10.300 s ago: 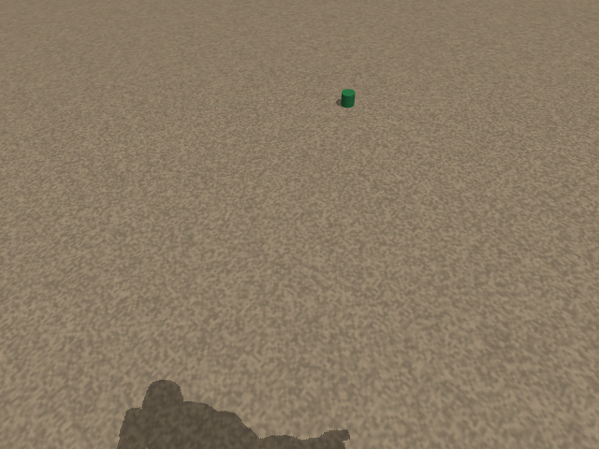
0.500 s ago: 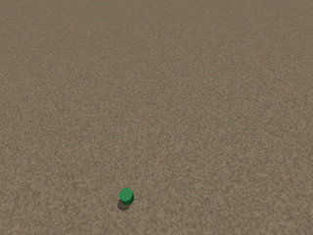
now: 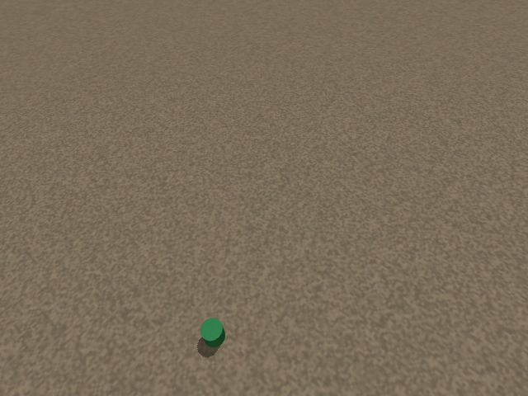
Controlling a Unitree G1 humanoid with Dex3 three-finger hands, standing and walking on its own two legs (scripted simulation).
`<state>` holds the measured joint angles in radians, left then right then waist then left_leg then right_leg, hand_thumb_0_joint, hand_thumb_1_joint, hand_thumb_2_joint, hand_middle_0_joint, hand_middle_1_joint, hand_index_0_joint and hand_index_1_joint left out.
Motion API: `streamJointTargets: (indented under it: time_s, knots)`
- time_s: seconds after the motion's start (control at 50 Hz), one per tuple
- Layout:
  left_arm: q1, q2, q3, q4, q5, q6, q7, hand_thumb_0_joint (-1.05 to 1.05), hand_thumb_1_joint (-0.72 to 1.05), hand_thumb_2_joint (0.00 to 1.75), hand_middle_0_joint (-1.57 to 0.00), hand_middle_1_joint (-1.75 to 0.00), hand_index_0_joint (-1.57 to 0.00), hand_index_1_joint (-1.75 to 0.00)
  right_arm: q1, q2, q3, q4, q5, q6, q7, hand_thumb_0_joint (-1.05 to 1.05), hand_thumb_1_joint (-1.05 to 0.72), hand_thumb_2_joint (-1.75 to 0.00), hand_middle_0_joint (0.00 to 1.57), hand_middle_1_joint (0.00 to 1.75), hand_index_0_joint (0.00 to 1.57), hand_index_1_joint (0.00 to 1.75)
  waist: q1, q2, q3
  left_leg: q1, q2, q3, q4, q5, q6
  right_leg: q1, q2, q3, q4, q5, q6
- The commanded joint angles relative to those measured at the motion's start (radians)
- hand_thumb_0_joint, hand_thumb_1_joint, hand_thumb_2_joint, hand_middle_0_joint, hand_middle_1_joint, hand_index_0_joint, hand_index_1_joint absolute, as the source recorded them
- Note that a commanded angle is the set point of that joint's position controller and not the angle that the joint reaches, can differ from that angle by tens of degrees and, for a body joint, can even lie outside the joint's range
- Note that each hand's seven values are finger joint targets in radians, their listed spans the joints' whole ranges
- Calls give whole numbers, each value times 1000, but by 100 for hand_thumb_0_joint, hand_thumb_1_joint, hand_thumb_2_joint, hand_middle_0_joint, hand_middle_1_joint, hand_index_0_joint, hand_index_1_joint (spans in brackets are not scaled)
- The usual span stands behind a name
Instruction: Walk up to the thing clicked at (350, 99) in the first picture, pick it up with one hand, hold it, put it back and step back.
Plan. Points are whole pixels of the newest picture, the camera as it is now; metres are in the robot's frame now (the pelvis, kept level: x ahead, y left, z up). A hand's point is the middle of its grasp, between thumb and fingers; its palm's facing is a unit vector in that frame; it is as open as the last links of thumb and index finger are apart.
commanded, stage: stand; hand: left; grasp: from above
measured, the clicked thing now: (213, 332) +0.44 +0.26 -0.74
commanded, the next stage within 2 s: rise first in 0.12 s
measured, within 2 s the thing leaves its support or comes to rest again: neither
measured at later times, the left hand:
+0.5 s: hand (144, 388) +0.16 +0.25 -0.17, palm faces -0.02 -0.94 -0.35, open 9.7 cm
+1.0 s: hand out of the picture +0.14 +0.27 -0.23, palm faces -0.14 -0.88 -0.45, open 14.1 cm
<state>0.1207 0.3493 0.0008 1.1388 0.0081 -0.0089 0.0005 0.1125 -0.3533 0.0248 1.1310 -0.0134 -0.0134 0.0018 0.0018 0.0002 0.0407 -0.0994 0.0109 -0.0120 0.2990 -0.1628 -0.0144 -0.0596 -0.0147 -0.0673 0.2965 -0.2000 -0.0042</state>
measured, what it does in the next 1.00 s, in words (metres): lowers itself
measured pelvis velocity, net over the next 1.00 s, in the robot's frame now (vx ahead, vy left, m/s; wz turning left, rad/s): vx -0.01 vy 0.02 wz -0.04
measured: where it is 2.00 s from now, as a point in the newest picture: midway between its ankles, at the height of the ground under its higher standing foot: outside the picture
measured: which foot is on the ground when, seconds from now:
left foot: down 0.00-1.00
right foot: down 0.00-1.00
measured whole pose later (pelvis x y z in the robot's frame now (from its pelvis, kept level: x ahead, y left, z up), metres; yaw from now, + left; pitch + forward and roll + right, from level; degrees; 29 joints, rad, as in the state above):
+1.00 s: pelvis -0.01 +0.02 -0.08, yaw -2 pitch +17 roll -2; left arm 0.21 0.32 0.13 0.53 0.20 0.22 0.02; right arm 0.20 -0.24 -0.02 0.58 0.00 -0.13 -0.03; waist -0.03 0.00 -0.11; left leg -0.86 0.03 0.00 1.08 -0.51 0.01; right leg -0.81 -0.02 -0.04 1.04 -0.52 0.01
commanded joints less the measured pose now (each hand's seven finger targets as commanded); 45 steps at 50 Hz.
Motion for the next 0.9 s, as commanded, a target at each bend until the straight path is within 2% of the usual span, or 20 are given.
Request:
streamJointTargets:
  time_s: [0.0, 0.1, 0.18, 0.2, 0.22, 0.24, 0.26, 0.28, 0.32, 0.36, 0.38, 0.4, 0.44, 0.48, 0.54, 0.56, 0.64, 0.68, 0.78, 0.88]
  knots:
    - [-30, 213, 43, -58, 1, -23, 9, 0, 90, 90, -20, -30, -20, -30, -33, -210, -47, -54, 4, -16, -16, 0, -90, -90, 20, 30, 20, 30, 2, 0, -52, 2, 122, -95, -29, 157, 33, -9, -136, 111, -60, 130, -15]
    - [-24, 218, 44, -59, 3, -24, 10, 0, 90, 90, -20, -30, -20, -30, -43, -206, -47, -59, 5, -18, -15, 0, -90, -90, 20, 30, 20, 30, 4, 1, -72, 20, 125, -94, -20, 200, 34, 5, -137, 106, -47, 181, -13]
    - [-31, 215, 43, -61, 2, -23, 10, 0, 90, 90, -20, -30, -20, -30, -37, -210, -48, -56, 3, -16, -16, 0, -90, -90, 20, 30, 20, 30, 1, 5, -44, -4, 122, -96, -33, 158, 31, -11, -133, 106, -55, 124, -12]
    - [-26, 208, 40, -57, 2, -22, 8, 0, 83, 91, -18, -38, -18, -38, -41, -213, -47, -54, 4, -17, -15, 0, -93, -92, 20, 30, 20, 30, 3, 11, -34, -10, 122, -97, -36, 144, 33, -14, -134, 109, -61, 116, -11]
    - [-377, 75, 47, -408, -58, -118, 24, 0, 75, 99, -20, -46, -15, -46, -32, -61, -19, -344, 77, -66, -37, 0, -99, -92, 20, 30, 20, 30, -122, 62, 8, -91, -25, 51, 28, -14, 24, -251, -2, 52, 19, 77, -10]
    - [-474, 103, 57, -381, -57, -113, 30, 0, 67, 96, -21, -54, -17, -54, 22, -77, -17, -282, 76, -63, -46, 0, -94, -91, 20, 30, 20, 30, -97, 22, -24, -89, -28, 47, 45, -41, 27, -207, 2, 38, 29, 44, -8]
    - [-306, 154, 100, -196, -43, -69, 34, 0, 59, 94, -18, -62, -16, -62, 56, -105, -29, -267, 73, -50, -50, 0, -92, -91, 20, 30, 20, 30, -82, -11, -2, -129, -32, 46, 64, -67, 31, -217, 10, 26, 38, -2, -16]
    - [-225, 185, 130, -125, -30, -50, 25, 0, 51, 92, -15, -70, -15, -70, 67, -107, -39, -294, 73, -38, -50, 0, -90, -90, 20, 30, 20, 30, -50, -51, 2, -163, -22, 44, 97, -45, 33, -232, 15, 16, 70, -4, -14]
    - [-310, 256, 161, -183, 1, -57, 16, 0, 35, 92, -10, -86, -13, -85, 94, -105, -68, -333, 64, -43, -65, 0, -91, -90, 20, 30, 20, 30, -34, -41, -143, -165, -24, 40, 159, 18, 34, -227, 9, 31, 133, 66, -10]
    - [-201, 219, 172, -89, 49, -32, -4, 0, 19, 95, -3, -102, -8, -99, 124, -97, -86, -364, 48, -47, -58, 0, -94, -91, 20, 30, 20, 30, -33, -37, -205, -230, -30, 33, 238, 46, 34, -263, 5, 37, 213, 107, -11]
    - [-155, 225, 197, -68, 78, -20, -12, 0, 11, 97, -1, -106, -5, -102, 131, -94, -99, -382, 36, -47, -48, 0, -93, -90, 20, 30, 20, 30, -10, -26, -245, -265, -35, 33, 275, 66, 31, -263, 5, 38, 252, 116, -15]
    - [-95, 218, 219, -89, 89, -10, -14, 0, 3, 96, -1, -109, -6, -104, 137, -88, -107, -405, 32, -48, -42, 0, -94, -91, 20, 30, 20, 30, 21, 6, -292, -270, -41, 36, 298, 89, 27, -248, 5, 41, 278, 129, -19]
    - [-76, 191, 214, -190, 101, 20, -1, 0, -11, 97, -2, -110, -7, -106, 139, -75, -111, -462, 35, -47, -38, 0, -93, -90, 20, 30, 20, 30, 36, 70, -346, -246, -41, 40, 300, 111, 16, -255, 11, 43, 293, 125, -25]
    - [-78, 147, 186, -220, 113, 73, 12, 0, -27, 97, -4, -110, -7, -106, 112, -71, -104, -509, 44, -47, -34, 0, -92, -90, 20, 30, 20, 30, 17, 52, -273, -301, -33, 35, 312, 79, 12, -312, 21, 31, 296, 84, -26]
    - [-114, 178, 196, -303, 126, 124, 33, 0, -50, 98, -6, -106, -7, -105, 79, -65, -106, -562, 46, -56, -31, 0, -89, -90, 20, 30, 20, 30, 7, 27, -242, -376, -22, 27, 353, -7, 13, -389, 26, 23, 330, -15, -24]
    - [-96, 161, 190, -315, 126, 137, 36, 0, -53, 98, -7, -107, -8, -106, 89, -60, -105, -574, 45, -62, -30, 0, -89, -90, 20, 30, 20, 30, 2, 21, -236, -399, -22, 28, 370, -39, 15, -413, 26, 25, 345, -45, -22]
    - [-95, 151, 197, -403, 149, 144, 44, 0, -55, 99, -6, -106, -7, -105, 115, -54, -112, -600, 38, -93, -31, 0, -88, -89, 20, 30, 20, 30, -12, 3, -254, -471, -11, 17, 463, -66, 20, -512, 31, 21, 441, -75, -18]
    - [-108, 158, 204, -505, 157, 134, 46, 0, -56, 99, -7, -107, -7, -107, 121, -43, -113, -614, 35, -110, -33, 0, -88, -89, 20, 30, 20, 30, -11, 39, -300, -487, -7, 15, 502, -72, 19, -552, 29, 30, 491, -76, -19]
    - [11, 163, 213, -637, 185, 150, 44, 0, -58, 100, -6, -107, -6, -107, 132, -43, -119, -637, 30, -138, -46, 0, -87, -89, 20, 30, 20, 30, -21, 73, -387, -472, 4, 6, 579, 21, 20, -597, 27, 36, 571, -4, -18]
    - [83, 145, 200, -718, 197, 193, 38, 0, -58, 99, -7, -107, -6, -107, 127, -44, -117, -654, 25, -152, -51, 0, -89, -90, 20, 30, 20, 30, -31, 76, -399, -506, 11, -6, 629, 57, 18, -643, 29, 33, 616, 9, -17]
